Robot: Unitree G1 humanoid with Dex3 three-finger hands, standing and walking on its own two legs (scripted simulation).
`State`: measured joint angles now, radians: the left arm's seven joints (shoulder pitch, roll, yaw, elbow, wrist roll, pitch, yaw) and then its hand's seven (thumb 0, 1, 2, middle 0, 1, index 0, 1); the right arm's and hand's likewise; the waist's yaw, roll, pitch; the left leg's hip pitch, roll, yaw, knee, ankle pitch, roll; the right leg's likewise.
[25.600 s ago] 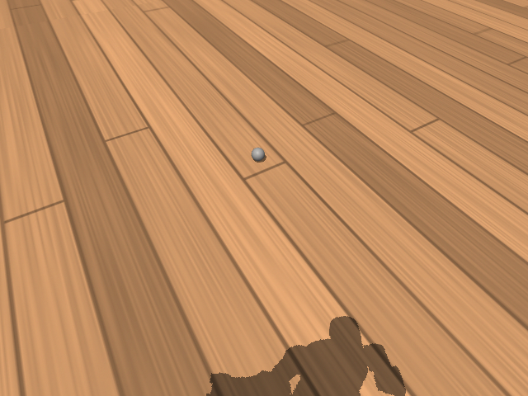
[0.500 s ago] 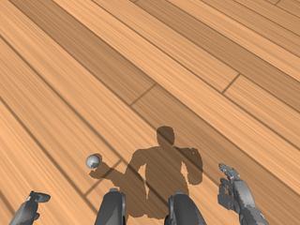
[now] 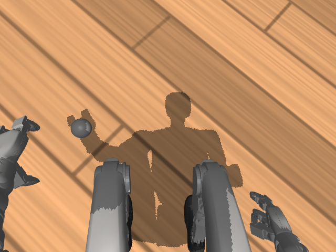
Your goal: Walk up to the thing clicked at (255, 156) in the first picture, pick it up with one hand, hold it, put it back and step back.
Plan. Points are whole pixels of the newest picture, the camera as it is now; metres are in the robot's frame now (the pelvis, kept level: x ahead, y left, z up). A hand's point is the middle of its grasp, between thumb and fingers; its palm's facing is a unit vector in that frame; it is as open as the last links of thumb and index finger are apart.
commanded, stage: rise first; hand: left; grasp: from above
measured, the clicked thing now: (81, 128) +0.46 +0.32 -0.41
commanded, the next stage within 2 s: approach in 1.30 s
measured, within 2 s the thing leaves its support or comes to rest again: neither
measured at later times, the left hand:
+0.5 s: hand (43, 143) +0.36 +0.36 -0.23, palm faces -0.46 -0.12 -0.88, open 14.2 cm
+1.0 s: hand (53, 137) +0.39 +0.36 -0.28, palm faces -0.45 -0.09 -0.89, open 14.2 cm
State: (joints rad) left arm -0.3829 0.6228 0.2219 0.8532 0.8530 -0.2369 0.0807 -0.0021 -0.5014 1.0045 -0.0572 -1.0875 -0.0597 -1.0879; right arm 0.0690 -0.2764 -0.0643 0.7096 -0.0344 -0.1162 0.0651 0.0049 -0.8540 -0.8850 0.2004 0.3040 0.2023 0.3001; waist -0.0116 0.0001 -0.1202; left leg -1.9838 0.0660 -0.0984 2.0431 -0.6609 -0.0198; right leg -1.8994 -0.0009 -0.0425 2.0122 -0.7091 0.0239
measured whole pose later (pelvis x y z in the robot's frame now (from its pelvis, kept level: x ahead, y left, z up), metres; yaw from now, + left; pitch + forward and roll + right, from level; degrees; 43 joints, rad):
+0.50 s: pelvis -0.02 +0.01 -0.08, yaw -3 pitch +31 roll -8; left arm -0.66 0.78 0.22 1.19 1.19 -0.36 0.27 0.00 -0.52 1.03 -0.08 -0.98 -0.07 -0.99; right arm 0.09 -0.27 -0.02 0.77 -0.11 -0.02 0.10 0.00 -0.89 -0.89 0.20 0.30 0.20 0.30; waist -0.09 -0.03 -0.07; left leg -2.23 0.05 -0.15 2.31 -0.63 -0.01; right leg -2.12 0.01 -0.06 2.25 -0.69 0.04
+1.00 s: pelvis -0.01 +0.00 -0.12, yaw -4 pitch +31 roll -8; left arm -0.76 0.82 0.23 1.33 1.29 -0.37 0.37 0.00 -0.53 1.01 -0.08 -1.00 -0.07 -1.01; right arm 0.06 -0.25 0.01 0.79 -0.17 -0.01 0.13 0.00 -0.90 -0.89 0.20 0.30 0.20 0.30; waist -0.13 -0.05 -0.04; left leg -2.32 0.05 -0.17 2.42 -0.66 -0.02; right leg -2.20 0.02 -0.07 2.36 -0.71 0.04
